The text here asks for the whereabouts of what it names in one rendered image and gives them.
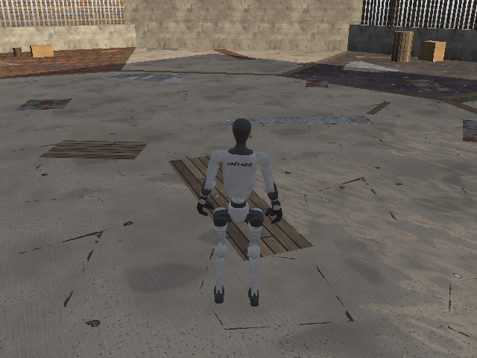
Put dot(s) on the robot right forearm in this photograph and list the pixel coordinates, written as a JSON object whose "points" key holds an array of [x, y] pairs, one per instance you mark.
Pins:
{"points": [[274, 199]]}

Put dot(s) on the robot left forearm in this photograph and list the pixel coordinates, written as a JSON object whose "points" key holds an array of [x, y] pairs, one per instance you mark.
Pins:
{"points": [[204, 194]]}

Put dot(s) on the left robot upper arm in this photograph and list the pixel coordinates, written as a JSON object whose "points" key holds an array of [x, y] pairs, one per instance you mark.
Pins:
{"points": [[216, 157]]}

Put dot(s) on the left robot thigh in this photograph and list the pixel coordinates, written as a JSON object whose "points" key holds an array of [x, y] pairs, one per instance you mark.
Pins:
{"points": [[220, 218]]}

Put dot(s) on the right robot upper arm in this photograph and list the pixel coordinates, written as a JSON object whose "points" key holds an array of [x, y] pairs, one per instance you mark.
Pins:
{"points": [[264, 160]]}

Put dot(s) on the left robot hand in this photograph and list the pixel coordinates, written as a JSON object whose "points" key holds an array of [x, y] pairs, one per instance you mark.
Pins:
{"points": [[207, 205]]}

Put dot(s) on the right robot thigh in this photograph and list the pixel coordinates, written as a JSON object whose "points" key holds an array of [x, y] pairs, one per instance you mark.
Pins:
{"points": [[255, 221]]}

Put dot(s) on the robot thigh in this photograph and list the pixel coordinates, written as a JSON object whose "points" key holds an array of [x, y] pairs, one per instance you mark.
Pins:
{"points": [[255, 221], [220, 218]]}

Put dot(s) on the right robot hand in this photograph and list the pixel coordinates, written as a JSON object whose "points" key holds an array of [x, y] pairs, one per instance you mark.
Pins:
{"points": [[273, 212]]}

